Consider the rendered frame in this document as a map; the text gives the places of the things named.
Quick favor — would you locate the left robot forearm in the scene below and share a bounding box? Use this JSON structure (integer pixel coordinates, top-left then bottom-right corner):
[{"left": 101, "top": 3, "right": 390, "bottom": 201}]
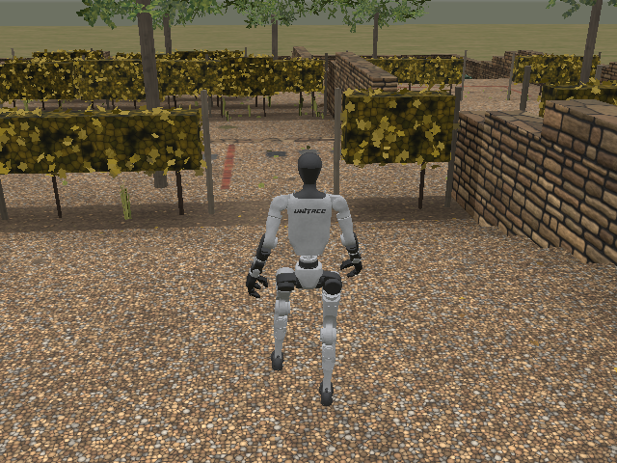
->
[{"left": 249, "top": 234, "right": 271, "bottom": 278}]

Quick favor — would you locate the robot right hand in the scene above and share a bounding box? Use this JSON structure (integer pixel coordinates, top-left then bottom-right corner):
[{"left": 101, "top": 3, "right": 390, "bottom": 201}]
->
[{"left": 340, "top": 259, "right": 362, "bottom": 278}]

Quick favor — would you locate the right robot upper arm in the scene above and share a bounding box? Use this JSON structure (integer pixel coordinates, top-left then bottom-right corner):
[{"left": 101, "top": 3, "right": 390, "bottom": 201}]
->
[{"left": 329, "top": 194, "right": 356, "bottom": 246}]

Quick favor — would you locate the right robot forearm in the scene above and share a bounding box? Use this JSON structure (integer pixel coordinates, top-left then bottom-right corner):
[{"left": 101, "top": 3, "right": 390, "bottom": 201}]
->
[{"left": 345, "top": 232, "right": 362, "bottom": 263}]

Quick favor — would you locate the left robot upper arm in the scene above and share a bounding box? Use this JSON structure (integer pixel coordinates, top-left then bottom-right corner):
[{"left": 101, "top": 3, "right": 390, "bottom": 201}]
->
[{"left": 262, "top": 194, "right": 289, "bottom": 249}]

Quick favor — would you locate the robot left hand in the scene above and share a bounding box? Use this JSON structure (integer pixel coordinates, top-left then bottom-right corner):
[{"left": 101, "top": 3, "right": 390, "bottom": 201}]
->
[{"left": 246, "top": 273, "right": 268, "bottom": 298}]

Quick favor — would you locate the humanoid robot head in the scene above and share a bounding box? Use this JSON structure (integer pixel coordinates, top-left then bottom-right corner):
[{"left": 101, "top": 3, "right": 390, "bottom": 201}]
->
[{"left": 293, "top": 152, "right": 326, "bottom": 199}]

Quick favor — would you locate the left robot foot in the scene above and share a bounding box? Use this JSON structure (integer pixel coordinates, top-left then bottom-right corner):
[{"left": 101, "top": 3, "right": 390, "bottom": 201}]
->
[{"left": 271, "top": 350, "right": 284, "bottom": 371}]

